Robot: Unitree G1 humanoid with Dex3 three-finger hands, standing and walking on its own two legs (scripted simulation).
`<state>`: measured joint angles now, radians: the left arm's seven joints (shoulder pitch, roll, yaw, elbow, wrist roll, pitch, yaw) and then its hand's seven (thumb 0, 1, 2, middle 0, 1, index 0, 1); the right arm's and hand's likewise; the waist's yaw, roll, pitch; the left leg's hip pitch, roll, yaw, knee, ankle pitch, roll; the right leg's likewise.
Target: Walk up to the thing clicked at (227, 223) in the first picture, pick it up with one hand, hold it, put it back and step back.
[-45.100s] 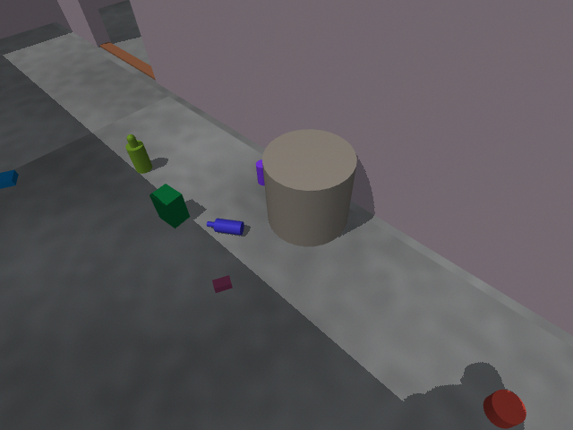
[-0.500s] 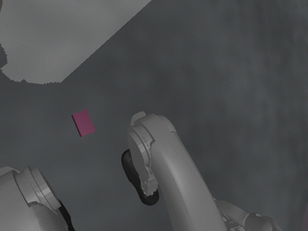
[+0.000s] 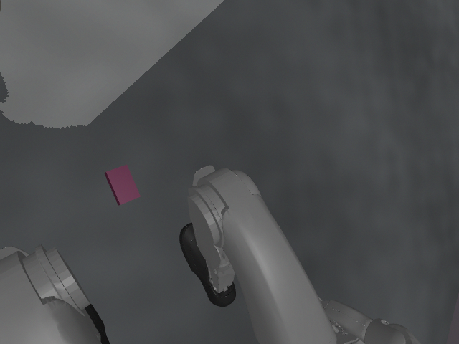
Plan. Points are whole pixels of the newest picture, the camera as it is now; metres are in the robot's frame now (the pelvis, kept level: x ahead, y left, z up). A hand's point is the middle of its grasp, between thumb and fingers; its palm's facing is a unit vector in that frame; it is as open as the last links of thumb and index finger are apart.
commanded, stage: close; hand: left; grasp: from above
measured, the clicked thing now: out of the picture +0.40 +0.32 -0.27
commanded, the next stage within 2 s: settle in 1.14 s
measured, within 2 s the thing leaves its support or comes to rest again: leaves its support in 1.64 s
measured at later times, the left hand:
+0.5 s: hand out of the picture +0.40 +0.31 -0.26, palm faces -0.04 -0.49 -0.87, open 10.3 cm
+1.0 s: hand out of the picture +0.40 +0.30 -0.25, palm faces -0.04 -0.48 -0.88, open 9.2 cm
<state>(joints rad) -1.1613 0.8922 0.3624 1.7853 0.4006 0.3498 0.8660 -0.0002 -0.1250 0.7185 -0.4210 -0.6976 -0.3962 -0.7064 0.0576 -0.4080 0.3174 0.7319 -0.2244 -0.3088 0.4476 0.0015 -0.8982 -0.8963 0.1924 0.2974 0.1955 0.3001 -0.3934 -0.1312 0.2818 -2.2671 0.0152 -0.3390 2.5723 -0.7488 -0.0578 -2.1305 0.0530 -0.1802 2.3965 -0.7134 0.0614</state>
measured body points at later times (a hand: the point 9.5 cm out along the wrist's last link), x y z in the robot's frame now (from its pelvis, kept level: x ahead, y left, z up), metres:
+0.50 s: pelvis +0.00 +0.00 +0.00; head +0.28 +0.12 +0.33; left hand +0.40 +0.33 -0.21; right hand +0.04 -0.25 -0.06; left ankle +0.06 +0.14 -0.27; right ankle +0.11 -0.12 -0.27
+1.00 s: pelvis +0.00 +0.00 +0.00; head +0.28 +0.11 +0.33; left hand +0.40 +0.32 -0.20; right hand +0.05 -0.26 -0.06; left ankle +0.06 +0.14 -0.27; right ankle +0.11 -0.12 -0.27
